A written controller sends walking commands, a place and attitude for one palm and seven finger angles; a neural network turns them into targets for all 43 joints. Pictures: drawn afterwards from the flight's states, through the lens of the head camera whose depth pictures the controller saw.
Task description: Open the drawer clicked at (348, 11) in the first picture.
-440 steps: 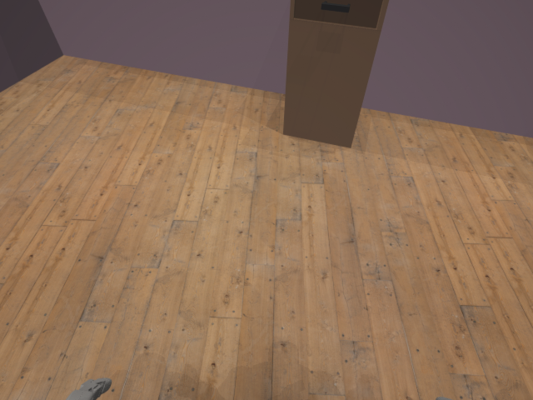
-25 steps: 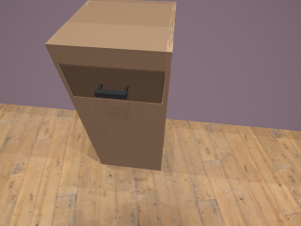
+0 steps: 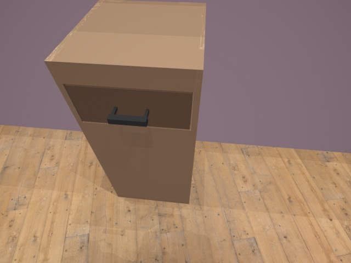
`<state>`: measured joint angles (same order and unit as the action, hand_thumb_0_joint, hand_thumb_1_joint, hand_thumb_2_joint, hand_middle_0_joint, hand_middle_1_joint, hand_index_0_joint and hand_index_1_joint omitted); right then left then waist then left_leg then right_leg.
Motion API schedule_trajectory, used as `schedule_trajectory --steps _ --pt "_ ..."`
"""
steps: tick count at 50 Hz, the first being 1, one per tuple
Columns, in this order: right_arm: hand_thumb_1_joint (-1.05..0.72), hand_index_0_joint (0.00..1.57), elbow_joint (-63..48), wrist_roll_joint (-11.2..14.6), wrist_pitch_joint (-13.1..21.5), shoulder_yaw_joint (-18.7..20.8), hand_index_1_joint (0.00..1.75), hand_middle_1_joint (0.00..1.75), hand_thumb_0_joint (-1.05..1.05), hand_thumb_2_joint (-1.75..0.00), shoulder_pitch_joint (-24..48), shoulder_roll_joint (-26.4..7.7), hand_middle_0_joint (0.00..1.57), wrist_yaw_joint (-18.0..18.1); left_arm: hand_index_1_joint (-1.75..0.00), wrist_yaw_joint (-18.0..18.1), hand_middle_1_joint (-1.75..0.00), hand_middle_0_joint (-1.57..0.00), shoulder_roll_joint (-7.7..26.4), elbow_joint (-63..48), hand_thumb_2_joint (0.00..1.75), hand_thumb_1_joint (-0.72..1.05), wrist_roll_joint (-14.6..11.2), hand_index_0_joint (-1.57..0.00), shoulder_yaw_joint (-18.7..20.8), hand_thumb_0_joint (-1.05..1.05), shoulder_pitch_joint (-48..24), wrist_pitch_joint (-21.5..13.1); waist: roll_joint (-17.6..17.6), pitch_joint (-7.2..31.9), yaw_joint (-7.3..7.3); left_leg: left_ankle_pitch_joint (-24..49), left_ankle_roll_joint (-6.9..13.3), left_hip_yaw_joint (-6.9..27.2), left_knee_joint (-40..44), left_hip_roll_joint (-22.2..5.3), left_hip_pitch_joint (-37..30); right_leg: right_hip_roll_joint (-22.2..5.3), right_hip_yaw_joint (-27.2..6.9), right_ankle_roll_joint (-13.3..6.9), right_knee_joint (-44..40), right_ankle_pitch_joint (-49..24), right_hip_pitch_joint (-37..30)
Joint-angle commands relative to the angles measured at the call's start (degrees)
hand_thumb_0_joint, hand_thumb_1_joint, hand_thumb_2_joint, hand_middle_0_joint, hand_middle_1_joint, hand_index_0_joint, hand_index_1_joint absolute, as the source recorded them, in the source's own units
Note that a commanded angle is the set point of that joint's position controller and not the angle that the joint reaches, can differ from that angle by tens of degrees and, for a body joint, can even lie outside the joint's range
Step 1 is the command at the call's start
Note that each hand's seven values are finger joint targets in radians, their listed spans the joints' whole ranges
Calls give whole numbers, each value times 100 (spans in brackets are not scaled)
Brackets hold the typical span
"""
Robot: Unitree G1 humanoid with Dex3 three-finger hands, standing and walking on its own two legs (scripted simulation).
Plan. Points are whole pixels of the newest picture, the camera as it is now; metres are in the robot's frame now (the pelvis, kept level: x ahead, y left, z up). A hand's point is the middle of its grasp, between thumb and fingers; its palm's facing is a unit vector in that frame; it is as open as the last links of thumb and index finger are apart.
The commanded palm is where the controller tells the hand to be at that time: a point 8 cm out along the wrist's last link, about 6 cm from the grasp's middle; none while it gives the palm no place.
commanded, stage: come to a stop and stand still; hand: left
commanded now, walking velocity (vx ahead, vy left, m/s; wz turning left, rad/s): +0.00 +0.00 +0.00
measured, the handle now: (129, 115) +0.52 +0.19 +0.00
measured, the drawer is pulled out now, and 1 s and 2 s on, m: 0.00 0.00 0.00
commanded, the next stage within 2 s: look again from close up in 1.06 s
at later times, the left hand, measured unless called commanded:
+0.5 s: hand out of the picture -0.02 +0.18 -0.18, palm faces +0.05 -0.98 -0.19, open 7.3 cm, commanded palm none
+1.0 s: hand out of the picture -0.13 +0.20 -0.17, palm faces +0.04 -0.98 -0.18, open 7.4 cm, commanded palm none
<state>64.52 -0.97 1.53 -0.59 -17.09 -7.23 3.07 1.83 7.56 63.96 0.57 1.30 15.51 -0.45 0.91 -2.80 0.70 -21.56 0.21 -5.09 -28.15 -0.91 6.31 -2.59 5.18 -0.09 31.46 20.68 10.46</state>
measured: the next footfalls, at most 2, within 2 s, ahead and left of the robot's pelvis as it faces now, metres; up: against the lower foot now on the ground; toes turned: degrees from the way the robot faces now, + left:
none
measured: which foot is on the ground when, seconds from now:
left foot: down 0.00-1.00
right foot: down 0.00-1.00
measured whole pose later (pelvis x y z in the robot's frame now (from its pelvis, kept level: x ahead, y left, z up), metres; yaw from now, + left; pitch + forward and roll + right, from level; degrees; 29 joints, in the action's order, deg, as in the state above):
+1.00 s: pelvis -0.09 +0.03 +0.01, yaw +0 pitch -3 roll +0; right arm 62.4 -0.8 -1.0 0.1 -19.9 -8.7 0.7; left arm 1.8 8.8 62.0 1.1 -0.2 22.1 0.8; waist -0.5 -1.5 0.3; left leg -13.4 3.5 -6.0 -26.5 1.2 10.8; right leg -4.4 4.3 2.0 25.6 9.7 13.1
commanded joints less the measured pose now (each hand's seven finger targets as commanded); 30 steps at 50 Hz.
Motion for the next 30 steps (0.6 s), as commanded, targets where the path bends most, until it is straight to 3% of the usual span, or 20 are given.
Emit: schedule_trajectory --steps 1,9,10,11,12,14,15,17,19,20,23,30 --pt "-90 20 0 18 62 115 30 30 0 -90 -659 -505 20 20 -30 48 -30 -20 435 -121 90 90 0 -20 49 0 490 -90 -89 321 -48 3728 191 369 289 -611 -192 -415 -280 -216 -154 -3145 -315" --pt "-90 20 29 14 10 99 30 30 0 -90 -482 -447 20 1 -30 39 -30 -20 503 -108 90 90 16 -20 30 0 442 -62 -152 55 -43 2672 147 341 470 -564 34 -467 -375 -264 -418 -2899 -271" --pt "-90 20 -660 -12 -105 211 30 30 0 -90 -35 -1121 20 -113 -30 78 -30 -20 1354 -551 90 90 33 -20 -62 0 482 -131 -941 -511 -74 1973 88 562 375 -377 553 -289 -510 -159 -651 -2693 68" --pt "-90 20 -804 -39 30 271 30 30 0 -90 -128 -990 20 -89 -30 114 -30 -20 944 -536 90 90 41 -20 67 0 561 -167 -603 175 -75 2090 116 462 -134 -384 616 -568 -729 -209 -257 -3304 -235" --pt "-90 20 -708 -41 66 331 30 30 0 -90 -175 -884 20 -34 -30 108 -30 -20 1059 -520 90 90 50 -20 145 0 498 -200 -288 728 -132 2218 142 398 -324 -326 581 -730 -817 -327 -70 -4542 -596" --pt "-90 20 -742 21 20 286 30 30 0 -90 -240 -654 20 -28 -30 127 -30 -20 979 -601 90 90 29 -20 94 0 745 -211 -459 911 -62 1256 86 301 -485 -183 901 -961 -943 -436 -139 -5378 -1025" --pt "-90 20 -789 17 -25 233 30 30 0 -90 -211 -539 20 -63 -30 137 -30 -20 948 -604 90 90 32 -20 52 0 760 -201 -813 838 -65 867 107 235 -503 -141 1025 -982 -964 -471 -182 -5464 -1062" --pt "-90 20 -867 46 -84 299 30 30 0 -90 -71 -629 20 -67 -30 135 -30 -20 1010 -683 90 90 55 -20 100 0 666 -158 -830 585 -66 423 110 259 -595 -159 1114 -1041 -950 -509 -381 -4901 -838" --pt "-90 20 -871 40 -110 312 30 30 0 -90 -49 -718 20 -75 -30 122 -30 -20 1053 -795 90 90 49 -20 83 0 407 -127 -554 334 -169 887 115 284 -253 -231 780 -904 -819 -470 -473 -3972 -324" --pt "-90 20 -822 20 -115 282 30 30 0 -90 -135 -694 20 -104 -30 116 -30 -20 954 -843 90 90 43 -20 40 0 263 -101 -485 282 -223 1316 144 309 -78 -325 518 -693 -666 -386 -482 -3209 -51" --pt "-90 20 -819 -6 -94 284 30 30 0 -90 58 -914 20 -118 -30 72 -30 -20 917 -867 90 90 26 -20 11 0 223 -33 166 -110 -116 1755 195 518 194 -547 658 -397 -482 -162 -583 -1788 223" --pt "-90 20 -856 -8 -98 216 30 30 0 -90 122 -968 20 -174 -30 32 -30 -20 865 -779 90 90 45 -20 -61 0 304 20 142 -353 -65 400 218 698 809 -550 1085 -306 -503 -52 -968 -676 165"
